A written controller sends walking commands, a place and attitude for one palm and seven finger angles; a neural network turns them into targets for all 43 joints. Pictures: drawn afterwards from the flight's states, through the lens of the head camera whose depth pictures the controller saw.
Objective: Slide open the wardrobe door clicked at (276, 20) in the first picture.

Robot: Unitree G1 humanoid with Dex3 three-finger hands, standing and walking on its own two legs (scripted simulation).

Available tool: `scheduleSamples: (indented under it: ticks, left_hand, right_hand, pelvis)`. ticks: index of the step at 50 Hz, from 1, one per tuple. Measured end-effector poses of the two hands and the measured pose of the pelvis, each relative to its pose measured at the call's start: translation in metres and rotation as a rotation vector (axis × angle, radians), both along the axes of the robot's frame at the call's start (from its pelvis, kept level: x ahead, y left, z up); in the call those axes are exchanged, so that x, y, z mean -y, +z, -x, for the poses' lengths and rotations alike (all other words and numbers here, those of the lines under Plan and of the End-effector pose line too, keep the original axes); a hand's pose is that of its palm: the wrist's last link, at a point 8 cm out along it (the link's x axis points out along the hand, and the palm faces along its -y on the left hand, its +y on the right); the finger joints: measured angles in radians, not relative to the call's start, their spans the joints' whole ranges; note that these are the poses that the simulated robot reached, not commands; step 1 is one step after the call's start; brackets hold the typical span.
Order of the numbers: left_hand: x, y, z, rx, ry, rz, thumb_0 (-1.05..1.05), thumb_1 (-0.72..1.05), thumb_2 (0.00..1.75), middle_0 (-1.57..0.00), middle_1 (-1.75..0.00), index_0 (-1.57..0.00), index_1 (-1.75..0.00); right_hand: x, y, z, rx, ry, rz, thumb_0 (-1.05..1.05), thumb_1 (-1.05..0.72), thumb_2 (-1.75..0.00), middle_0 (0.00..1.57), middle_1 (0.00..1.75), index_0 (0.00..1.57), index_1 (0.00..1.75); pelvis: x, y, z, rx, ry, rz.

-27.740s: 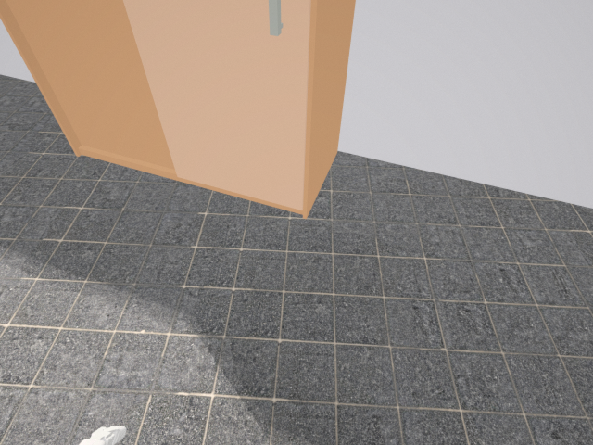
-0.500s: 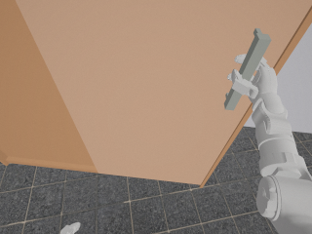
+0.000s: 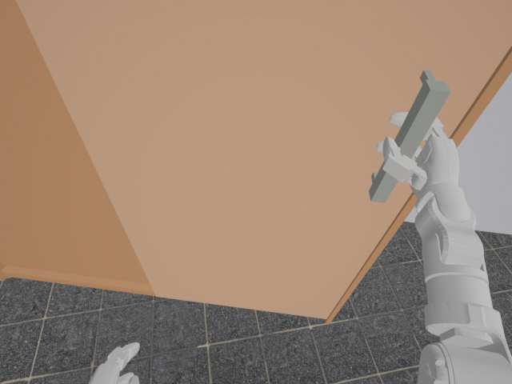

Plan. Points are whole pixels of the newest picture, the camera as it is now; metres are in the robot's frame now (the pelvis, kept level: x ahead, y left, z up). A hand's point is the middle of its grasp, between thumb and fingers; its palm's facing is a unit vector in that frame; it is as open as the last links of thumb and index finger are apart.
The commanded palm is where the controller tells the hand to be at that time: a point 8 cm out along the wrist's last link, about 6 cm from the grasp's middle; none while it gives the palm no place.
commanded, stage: tug the door sideways, standing still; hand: right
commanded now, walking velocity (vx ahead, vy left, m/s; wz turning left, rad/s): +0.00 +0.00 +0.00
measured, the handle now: (399, 142) +0.47 -0.18 +0.16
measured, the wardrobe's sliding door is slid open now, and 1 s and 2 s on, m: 0.00 0.07 0.34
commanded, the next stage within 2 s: step sideways, sliding the door along in 0.62 s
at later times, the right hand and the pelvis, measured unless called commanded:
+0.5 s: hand (385, 156) +0.42 -0.14 +0.17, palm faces +0.09 +1.00 -0.03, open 6.0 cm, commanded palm +0.40 -0.14 +0.17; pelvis -0.02 +0.00 -0.01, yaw -6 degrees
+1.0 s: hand (347, 154) +0.43 -0.09 +0.16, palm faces +0.08 +0.99 -0.12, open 6.3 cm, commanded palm +0.40 -0.13 +0.17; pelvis -0.03 +0.04 -0.02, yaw -3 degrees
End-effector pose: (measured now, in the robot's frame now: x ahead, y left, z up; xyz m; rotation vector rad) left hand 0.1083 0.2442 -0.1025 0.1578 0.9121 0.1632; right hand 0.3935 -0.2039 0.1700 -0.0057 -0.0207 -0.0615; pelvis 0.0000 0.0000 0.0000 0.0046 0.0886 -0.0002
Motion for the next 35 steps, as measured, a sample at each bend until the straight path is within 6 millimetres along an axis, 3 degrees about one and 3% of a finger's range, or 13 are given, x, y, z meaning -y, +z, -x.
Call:
scheduleSamples:
  ticks: [9, 16, 22, 35]
  left_hand:
    - [0.007, -0.002, -0.041, -0.008, -0.094, -0.04, 0.01, 0.9, 0.9, -0.2, -0.3, -0.2, -0.3]
    - [0.017, -0.004, -0.045, 0.008, -0.149, -0.025, 0.01, 0.9, 0.9, -0.2, -0.3, -0.2, -0.3]
    - [0.023, -0.013, -0.022, -0.021, -0.162, -0.004, 0.01, 0.9, 0.9, -0.2, -0.3, -0.2, -0.3]
    - [0.015, -0.03, 0.057, -0.155, -0.138, 0.011, 0.01, 0.9, 0.9, -0.2, -0.3, -0.2, -0.3]
  right_hand:
    - [0.004, 0.003, -0.004, -0.04, 0.022, 0.007, 0.01, -0.67, -0.79, 0.36, 1.4, 0.35, 1.4]
    - [0.001, 0.003, -0.004, -0.054, -0.021, 0.008, 0.01, -0.67, -0.84, 0.36, 1.4, 0.37, 1.4]
    - [-0.004, 0.003, -0.003, -0.049, -0.03, 0.018, 0.01, -0.7, -0.83, 0.34, 1.4, 0.32, 1.4]
    - [-0.034, 0.003, -0.003, -0.039, -0.008, 0.04, -0.01, -0.74, -0.78, 0.31, 1.4, 0.25, 1.4]
  pelvis:
    - [-0.002, -0.003, -0.007, 0.0, -0.062, -0.01]
    - [-0.002, -0.004, 0.002, -0.006, -0.093, -0.006]
    - [-0.002, -0.006, 0.014, -0.007, -0.103, -0.007]
    - [-0.001, -0.009, 0.034, -0.014, -0.105, 0.0]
